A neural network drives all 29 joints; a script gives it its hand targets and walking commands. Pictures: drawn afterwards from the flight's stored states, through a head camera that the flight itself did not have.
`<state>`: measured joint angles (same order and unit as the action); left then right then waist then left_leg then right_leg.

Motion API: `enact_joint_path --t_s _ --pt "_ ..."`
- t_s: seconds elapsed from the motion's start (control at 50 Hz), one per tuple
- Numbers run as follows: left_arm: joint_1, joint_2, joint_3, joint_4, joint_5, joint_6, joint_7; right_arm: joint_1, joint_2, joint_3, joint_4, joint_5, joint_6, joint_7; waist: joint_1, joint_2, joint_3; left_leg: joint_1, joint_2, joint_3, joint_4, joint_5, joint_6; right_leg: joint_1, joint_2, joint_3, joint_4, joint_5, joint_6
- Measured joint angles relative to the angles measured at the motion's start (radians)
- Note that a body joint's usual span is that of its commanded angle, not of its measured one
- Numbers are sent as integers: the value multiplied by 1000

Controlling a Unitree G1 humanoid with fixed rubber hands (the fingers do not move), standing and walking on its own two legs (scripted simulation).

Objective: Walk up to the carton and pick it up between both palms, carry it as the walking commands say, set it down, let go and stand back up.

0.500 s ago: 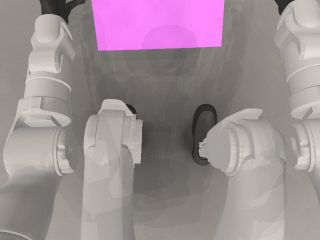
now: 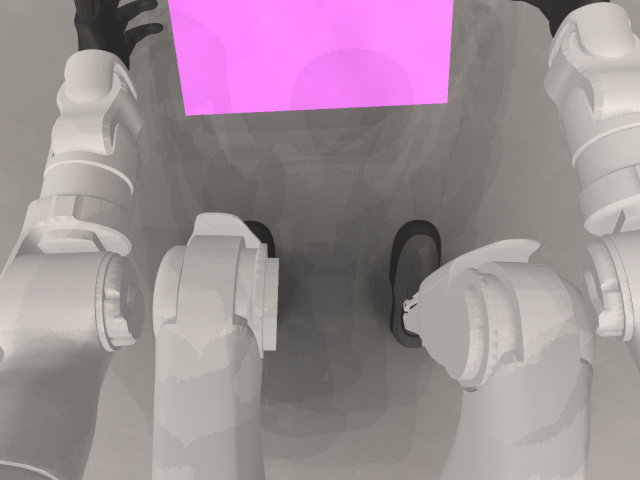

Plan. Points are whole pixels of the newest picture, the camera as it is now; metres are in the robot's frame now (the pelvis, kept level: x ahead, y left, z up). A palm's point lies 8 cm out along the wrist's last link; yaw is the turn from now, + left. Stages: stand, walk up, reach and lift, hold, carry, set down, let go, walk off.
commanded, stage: reach and lift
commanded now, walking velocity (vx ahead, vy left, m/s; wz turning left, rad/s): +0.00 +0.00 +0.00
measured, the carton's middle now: (313, 22) +0.50 +0.06 -0.28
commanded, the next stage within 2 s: none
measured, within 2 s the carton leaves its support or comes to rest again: leaves its support in 1.38 s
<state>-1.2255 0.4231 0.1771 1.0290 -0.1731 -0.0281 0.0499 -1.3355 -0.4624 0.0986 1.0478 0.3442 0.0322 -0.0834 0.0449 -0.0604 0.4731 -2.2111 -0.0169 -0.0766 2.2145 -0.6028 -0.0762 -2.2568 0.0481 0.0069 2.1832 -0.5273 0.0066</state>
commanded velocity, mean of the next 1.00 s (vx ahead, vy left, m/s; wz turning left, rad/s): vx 0.00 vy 0.00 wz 0.00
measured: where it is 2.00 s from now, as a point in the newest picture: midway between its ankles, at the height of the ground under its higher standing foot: (329, 303)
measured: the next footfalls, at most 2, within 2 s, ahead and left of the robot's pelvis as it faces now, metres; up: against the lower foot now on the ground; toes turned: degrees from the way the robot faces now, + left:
none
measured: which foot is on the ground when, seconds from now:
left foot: down 0.00-1.00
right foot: down 0.00-1.00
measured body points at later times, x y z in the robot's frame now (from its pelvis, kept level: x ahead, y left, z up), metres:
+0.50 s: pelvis +0.00 +0.00 +0.00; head +0.38 +0.03 +0.23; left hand +0.49 +0.23 -0.22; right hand +0.55 -0.13 -0.21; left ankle +0.11 +0.14 -0.33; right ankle +0.13 -0.11 -0.33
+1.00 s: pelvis +0.00 +0.00 +0.00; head +0.37 +0.03 +0.24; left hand +0.49 +0.23 -0.22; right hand +0.55 -0.11 -0.21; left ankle +0.11 +0.14 -0.33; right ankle +0.13 -0.11 -0.33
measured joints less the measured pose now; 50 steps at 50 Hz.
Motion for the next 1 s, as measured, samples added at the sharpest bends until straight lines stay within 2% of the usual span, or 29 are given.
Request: enact_joint_path --t_s 0.38,0.52,0.56,0.62,0.66,0.84,1.0 --pt "-7 -16 -103 0 -23 -6 -1 -17 8 61 3 24 -5 16 9 0 -7 0 0 0 0 1 0 0 0 0 0 0 0" --pt "-31 -47 -121 0 -25 -6 -14 -70 65 62 57 8 -7 23 22 0 -40 -12 -1 0 0 1 0 -11 0 0 0 0 0" --pt "-39 -59 -121 4 -25 -5 -14 -87 93 55 82 -14 -12 21 27 0 -53 -17 -1 0 0 1 0 -16 0 0 0 0 0" --pt "-42 -67 -121 29 -25 -6 -10 -97 116 11 116 -51 -22 -9 30 0 -65 -21 -1 0 0 1 0 -19 0 1 -1 0 0" --pt "-42 -70 -121 39 -25 -6 -14 -100 122 -6 140 -71 -31 -6 31 0 -66 -22 -1 0 0 1 0 -19 0 1 -1 0 0" --pt "-55 -74 -122 61 -25 -3 -10 -113 141 -32 180 -75 -44 -25 31 0 -68 -22 -2 0 0 2 0 -22 0 1 1 0 0" --pt "-63 -77 -113 63 -25 26 -4 -121 152 -80 188 -107 -31 -22 31 3 -74 -26 -3 0 3 4 -3 -29 1 2 8 3 0"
